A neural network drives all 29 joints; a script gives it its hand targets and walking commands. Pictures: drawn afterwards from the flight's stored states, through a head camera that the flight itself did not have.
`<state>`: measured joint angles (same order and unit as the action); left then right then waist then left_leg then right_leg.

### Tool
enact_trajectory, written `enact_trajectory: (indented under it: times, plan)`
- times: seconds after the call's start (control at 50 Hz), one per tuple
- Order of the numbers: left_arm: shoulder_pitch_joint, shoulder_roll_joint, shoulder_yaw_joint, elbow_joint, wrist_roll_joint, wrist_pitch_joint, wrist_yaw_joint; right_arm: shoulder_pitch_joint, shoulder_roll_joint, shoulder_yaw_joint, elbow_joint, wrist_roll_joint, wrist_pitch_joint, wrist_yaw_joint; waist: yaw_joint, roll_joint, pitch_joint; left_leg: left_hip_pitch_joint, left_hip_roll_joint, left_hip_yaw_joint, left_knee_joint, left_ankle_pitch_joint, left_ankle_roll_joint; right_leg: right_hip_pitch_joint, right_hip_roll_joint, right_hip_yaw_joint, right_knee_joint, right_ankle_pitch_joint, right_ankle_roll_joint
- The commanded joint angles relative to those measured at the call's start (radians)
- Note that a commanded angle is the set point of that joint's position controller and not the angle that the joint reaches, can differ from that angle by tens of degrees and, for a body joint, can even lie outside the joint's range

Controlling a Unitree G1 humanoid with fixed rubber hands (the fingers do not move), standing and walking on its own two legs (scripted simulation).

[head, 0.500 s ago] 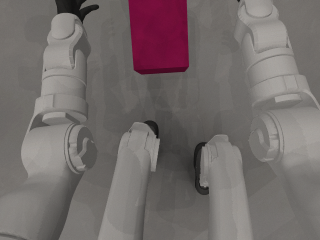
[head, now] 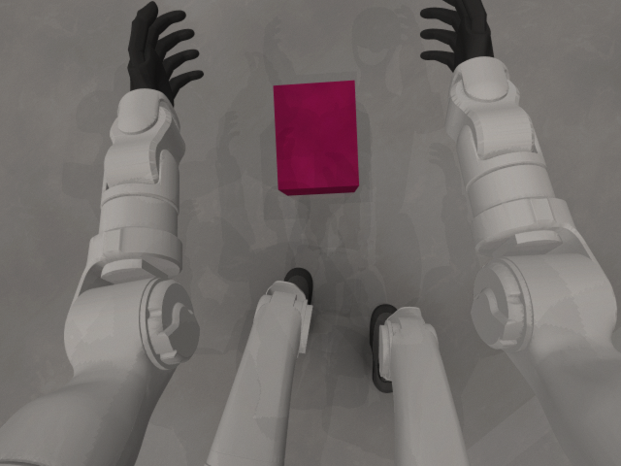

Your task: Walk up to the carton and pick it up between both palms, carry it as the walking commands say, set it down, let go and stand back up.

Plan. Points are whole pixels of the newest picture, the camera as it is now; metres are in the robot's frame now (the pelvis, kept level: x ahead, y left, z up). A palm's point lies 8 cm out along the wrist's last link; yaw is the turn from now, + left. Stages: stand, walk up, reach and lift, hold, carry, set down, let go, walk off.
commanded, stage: set down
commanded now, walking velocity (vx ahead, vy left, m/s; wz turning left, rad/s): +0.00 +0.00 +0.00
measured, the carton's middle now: (317, 144) +0.53 +0.11 -0.53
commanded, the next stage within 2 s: let go in 0.26 s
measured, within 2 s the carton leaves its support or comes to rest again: neither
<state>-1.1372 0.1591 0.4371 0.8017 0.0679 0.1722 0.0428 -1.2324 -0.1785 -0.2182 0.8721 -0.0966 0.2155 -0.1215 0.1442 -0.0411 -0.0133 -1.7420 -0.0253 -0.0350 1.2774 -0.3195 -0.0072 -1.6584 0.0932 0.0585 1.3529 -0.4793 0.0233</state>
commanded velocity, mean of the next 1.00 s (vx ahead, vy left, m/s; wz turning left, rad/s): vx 0.00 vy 0.00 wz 0.00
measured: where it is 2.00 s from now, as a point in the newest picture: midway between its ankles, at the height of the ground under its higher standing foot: (338, 343)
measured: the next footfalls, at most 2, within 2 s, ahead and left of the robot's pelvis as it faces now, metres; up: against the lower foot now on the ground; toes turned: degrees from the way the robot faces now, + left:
none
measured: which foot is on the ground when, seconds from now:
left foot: down 0.00-1.00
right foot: down 0.00-1.00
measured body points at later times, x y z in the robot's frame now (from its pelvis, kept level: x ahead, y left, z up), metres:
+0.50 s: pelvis +0.03 +0.01 +0.09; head +0.33 +0.04 +0.42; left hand +0.46 +0.26 -0.05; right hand +0.52 -0.08 -0.05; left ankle +0.11 +0.12 -0.57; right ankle +0.05 -0.12 -0.57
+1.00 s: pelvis +0.07 +0.00 +0.16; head +0.19 +0.01 +0.60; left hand +0.27 +0.25 +0.07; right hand +0.34 -0.18 +0.06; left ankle +0.11 +0.12 -0.57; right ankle +0.05 -0.12 -0.57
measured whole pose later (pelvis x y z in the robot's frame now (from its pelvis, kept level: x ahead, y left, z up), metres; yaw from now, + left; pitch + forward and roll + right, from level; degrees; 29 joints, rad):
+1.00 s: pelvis +0.07 +0.00 +0.16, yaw +2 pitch +13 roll +0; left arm 0.06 0.17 0.08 0.46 0.03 0.01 -0.08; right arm -0.05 -0.13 -0.11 0.57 -0.07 0.01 -0.02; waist 0.07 0.00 0.03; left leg -0.56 -0.04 -0.05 0.50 -0.17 0.01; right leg -0.46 0.03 0.08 0.53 -0.29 0.00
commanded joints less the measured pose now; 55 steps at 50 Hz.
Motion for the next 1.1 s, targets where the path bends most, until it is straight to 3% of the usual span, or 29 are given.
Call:
enact_trajectory:
  times: [0.0,0.2,0.32,0.42,0.52,0.58,0.66,0.76,0.86,1.0,1.08]
  plan:
    - [-0.212,0.101,0.012,-0.109,0.019,-0.023,-0.007,-0.26,-0.048,-0.014,-0.108,-0.016,-0.022,0.009,0.054,-0.057,-1.025,0.884,-0.04,0.081,-0.117,0.41,-0.022,0.353,0.035,-0.073,-0.222,0.214,0.033]
    - [-0.165,0.045,0.041,-0.075,0.076,-0.047,-0.031,-0.208,-0.011,-0.085,-0.062,-0.089,-0.042,0.045,0.041,-0.048,-0.853,0.928,-0.014,0.072,-0.299,0.392,-0.028,0.424,0.017,-0.057,-0.405,0.227,0.025]
    - [-0.073,0.035,0.052,-0.092,0.141,-0.059,-0.055,-0.108,0.032,-0.103,-0.073,-0.15,-0.051,0.031,0.031,-0.032,-0.918,1.045,-0.022,0.075,-0.327,0.486,-0.038,0.49,0.023,-0.062,-0.444,0.314,0.031]
    - [0.186,0.081,-0.017,-0.256,0.166,-0.07,-0.095,0.169,0.098,-0.068,-0.269,-0.161,-0.062,-0.031,0.013,-0.005,-1.14,1.311,-0.041,0.05,-0.331,0.766,-0.009,0.657,0.036,-0.054,-0.474,0.537,0.042]
    - [0.396,0.104,-0.126,-0.408,0.097,-0.068,-0.127,0.349,0.112,0.041,-0.488,-0.082,-0.069,-0.06,0.007,0.029,-1.086,1.513,-0.022,0.001,-0.403,0.868,0.012,0.696,0.021,-0.054,-0.553,0.538,0.034]
    - [0.557,0.1,-0.176,-0.417,0.052,-0.073,-0.145,0.513,0.098,0.057,-0.508,-0.057,-0.08,-0.045,-0.01,0.032,-0.98,1.576,0.0,-0.019,-0.465,0.84,0.011,0.716,0.008,-0.061,-0.617,0.48,0.028]
    - [0.734,0.079,-0.237,-0.399,0.012,-0.101,-0.159,0.709,0.07,0.042,-0.438,-0.052,-0.116,-0.003,-0.048,0.055,-0.774,1.604,0.032,-0.045,-0.534,0.734,-0.01,0.704,-0.013,-0.061,-0.691,0.37,0.014]
    - [0.897,0.084,-0.279,-0.369,-0.01,-0.141,-0.156,0.875,0.054,0.054,-0.356,-0.022,-0.167,0.045,-0.06,0.072,-0.539,1.527,0.027,-0.034,-0.642,0.504,-0.027,0.847,-0.033,-0.056,-0.773,0.292,-0.004]
    - [1.051,0.092,-0.322,-0.394,-0.035,-0.168,-0.135,1.027,0.017,0.072,-0.35,0.019,-0.207,0.081,-0.072,0.077,-0.385,1.548,0.017,-0.013,-0.734,0.354,-0.029,1.031,-0.045,-0.042,-0.863,0.243,-0.019]
    - [1.244,0.116,-0.351,-0.477,-0.047,-0.178,-0.114,1.231,-0.042,0.108,-0.44,0.048,-0.229,0.124,-0.099,0.033,-0.205,1.669,-0.01,0.022,-0.832,0.272,-0.02,1.225,-0.066,-0.028,-0.975,0.255,-0.023]
    - [1.306,0.138,-0.362,-0.513,-0.053,-0.161,-0.12,1.317,-0.065,0.124,-0.493,0.072,-0.22,0.147,-0.117,0.0,-0.115,1.763,-0.025,0.036,-0.835,0.304,-0.012,1.258,-0.082,-0.026,-1.014,0.28,-0.026]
